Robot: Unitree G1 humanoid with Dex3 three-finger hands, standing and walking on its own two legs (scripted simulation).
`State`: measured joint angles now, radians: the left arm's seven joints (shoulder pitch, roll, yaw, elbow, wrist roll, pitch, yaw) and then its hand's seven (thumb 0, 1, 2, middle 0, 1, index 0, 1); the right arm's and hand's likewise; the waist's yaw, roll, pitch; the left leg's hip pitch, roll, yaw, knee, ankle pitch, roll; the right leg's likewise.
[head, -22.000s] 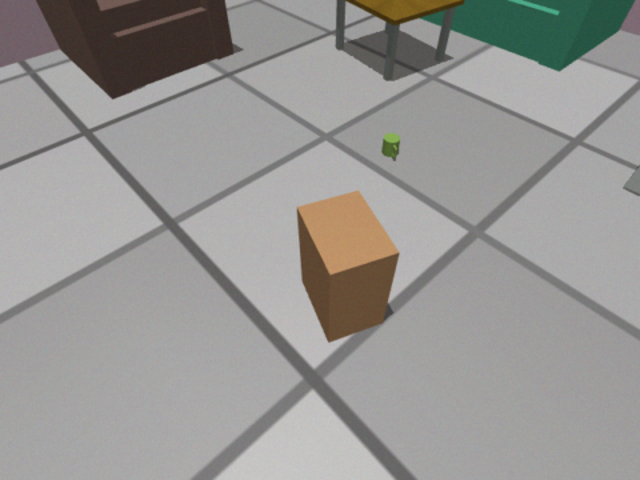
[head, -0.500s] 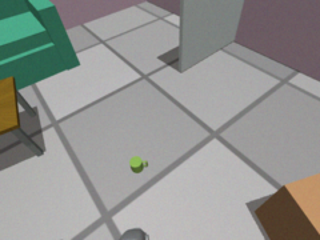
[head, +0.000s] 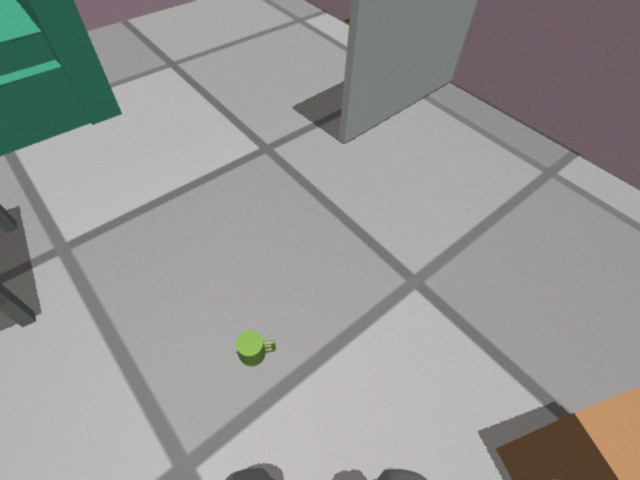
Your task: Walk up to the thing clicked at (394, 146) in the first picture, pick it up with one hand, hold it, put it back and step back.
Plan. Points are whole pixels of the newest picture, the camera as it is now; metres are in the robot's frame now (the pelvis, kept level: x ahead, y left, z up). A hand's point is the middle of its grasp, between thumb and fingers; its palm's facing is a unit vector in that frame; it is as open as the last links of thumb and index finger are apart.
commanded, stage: walk up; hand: left
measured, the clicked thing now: (256, 347) +0.55 +0.20 -0.71
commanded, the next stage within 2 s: stand in 1.12 s
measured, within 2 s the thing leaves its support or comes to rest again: neither
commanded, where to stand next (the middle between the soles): +0.12 -0.02 m, yaw +1 degrees
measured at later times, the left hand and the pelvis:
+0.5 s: hand out of the picture +0.12 +0.23 -0.13, palm faces -0.03 -0.95 -0.32, open 7.4 cm; pelvis +0.02 -0.01 +0.03, yaw +0 degrees
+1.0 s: hand out of the picture +0.10 +0.23 -0.13, palm faces -0.01 -0.95 -0.32, open 7.4 cm; pelvis +0.03 -0.02 +0.03, yaw +0 degrees
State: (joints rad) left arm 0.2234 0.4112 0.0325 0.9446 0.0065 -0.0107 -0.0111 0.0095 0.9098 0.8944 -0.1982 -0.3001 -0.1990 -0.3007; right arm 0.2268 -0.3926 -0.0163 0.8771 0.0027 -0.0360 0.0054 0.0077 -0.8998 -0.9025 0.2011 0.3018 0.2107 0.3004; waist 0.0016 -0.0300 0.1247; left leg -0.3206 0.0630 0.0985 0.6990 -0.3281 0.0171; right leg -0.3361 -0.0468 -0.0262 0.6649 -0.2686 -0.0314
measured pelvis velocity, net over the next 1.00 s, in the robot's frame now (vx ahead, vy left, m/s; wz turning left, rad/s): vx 0.03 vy -0.02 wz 0.00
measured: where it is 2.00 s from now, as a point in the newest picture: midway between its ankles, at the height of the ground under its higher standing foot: outside the picture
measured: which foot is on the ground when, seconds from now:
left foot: down 0.00-1.00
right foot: down 0.00-1.00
